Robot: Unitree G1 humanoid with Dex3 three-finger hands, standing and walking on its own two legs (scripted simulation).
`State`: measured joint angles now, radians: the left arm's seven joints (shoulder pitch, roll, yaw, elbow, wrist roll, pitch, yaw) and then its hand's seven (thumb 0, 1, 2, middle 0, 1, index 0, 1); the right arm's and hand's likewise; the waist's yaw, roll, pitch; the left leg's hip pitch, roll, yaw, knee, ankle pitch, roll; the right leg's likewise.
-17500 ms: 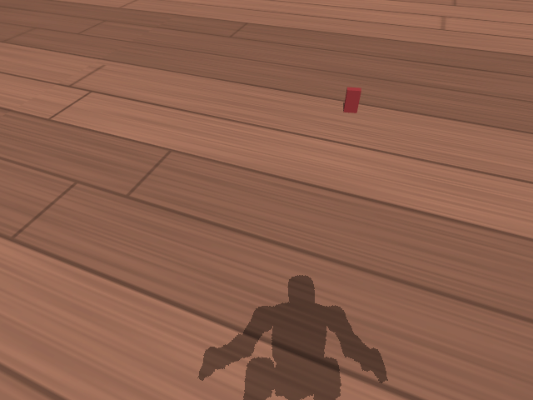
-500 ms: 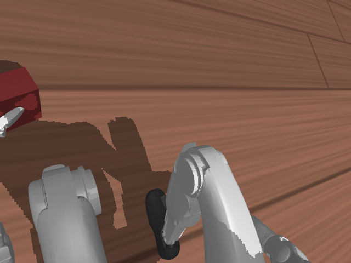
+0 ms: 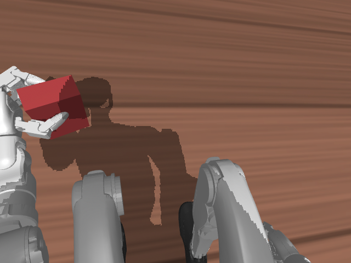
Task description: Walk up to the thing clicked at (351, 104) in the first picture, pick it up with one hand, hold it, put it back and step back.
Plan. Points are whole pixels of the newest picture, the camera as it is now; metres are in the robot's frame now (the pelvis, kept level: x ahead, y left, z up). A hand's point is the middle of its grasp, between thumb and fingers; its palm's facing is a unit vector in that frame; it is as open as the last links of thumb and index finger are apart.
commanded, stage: settle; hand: left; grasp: from the side
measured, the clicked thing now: (60, 111) +0.46 +0.24 -0.08
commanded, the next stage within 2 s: lift in 0.86 s
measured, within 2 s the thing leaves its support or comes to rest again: neither
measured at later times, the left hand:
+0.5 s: hand (38, 92) +0.45 +0.25 +0.01, palm faces +0.18 -0.98 -0.05, open 9.0 cm
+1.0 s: hand (34, 87) +0.45 +0.25 +0.03, palm faces +0.21 -0.98 -0.04, open 9.1 cm
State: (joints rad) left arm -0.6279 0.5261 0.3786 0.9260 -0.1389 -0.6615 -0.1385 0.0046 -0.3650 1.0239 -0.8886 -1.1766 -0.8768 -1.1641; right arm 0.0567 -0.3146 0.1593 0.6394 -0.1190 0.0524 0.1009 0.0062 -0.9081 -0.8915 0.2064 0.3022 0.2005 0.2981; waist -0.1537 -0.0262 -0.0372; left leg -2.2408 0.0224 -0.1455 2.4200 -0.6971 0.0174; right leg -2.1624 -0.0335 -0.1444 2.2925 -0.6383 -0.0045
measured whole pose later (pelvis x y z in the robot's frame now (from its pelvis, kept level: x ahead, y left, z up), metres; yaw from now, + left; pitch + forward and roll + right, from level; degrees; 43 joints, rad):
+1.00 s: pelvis +0.00 -0.01 +0.05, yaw +4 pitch +33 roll -5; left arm -0.67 0.41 0.40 0.95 -0.11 -0.62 -0.16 0.00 -0.48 1.11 -0.93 -1.25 -0.91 -1.24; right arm 0.12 -0.28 0.05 0.68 -0.08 0.02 0.06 0.01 -0.92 -0.90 0.20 0.30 0.20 0.30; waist -0.13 0.00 -0.14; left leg -2.13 0.02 -0.07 2.24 -0.69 0.01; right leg -2.10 -0.04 -0.08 2.18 -0.66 -0.01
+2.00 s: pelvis +0.04 +0.00 +0.25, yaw +7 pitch +25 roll -3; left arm -0.23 0.26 0.19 0.36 -0.19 -0.31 -0.06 0.00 -0.48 1.11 -0.92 -1.27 -0.91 -1.24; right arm 0.16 -0.24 0.01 0.63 0.04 -0.04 -0.04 0.01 -0.92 -0.89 0.20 0.30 0.20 0.30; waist -0.04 0.03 -0.19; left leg -1.39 0.03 -0.04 1.57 -0.63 0.01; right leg -1.36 -0.02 -0.07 1.52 -0.60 0.00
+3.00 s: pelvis +0.08 +0.00 +0.38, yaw +8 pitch +11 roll -1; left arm -0.13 0.22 0.15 0.42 -0.20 -0.36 -0.10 0.00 -0.48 1.11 -0.92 -1.27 -0.91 -1.24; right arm 0.24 -0.23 0.01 0.66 0.02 -0.06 -0.03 0.01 -0.92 -0.90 0.20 0.30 0.20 0.30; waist -0.03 0.02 -0.08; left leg -0.72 0.03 -0.02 1.01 -0.47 -0.01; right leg -0.71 -0.01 -0.06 0.97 -0.45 0.00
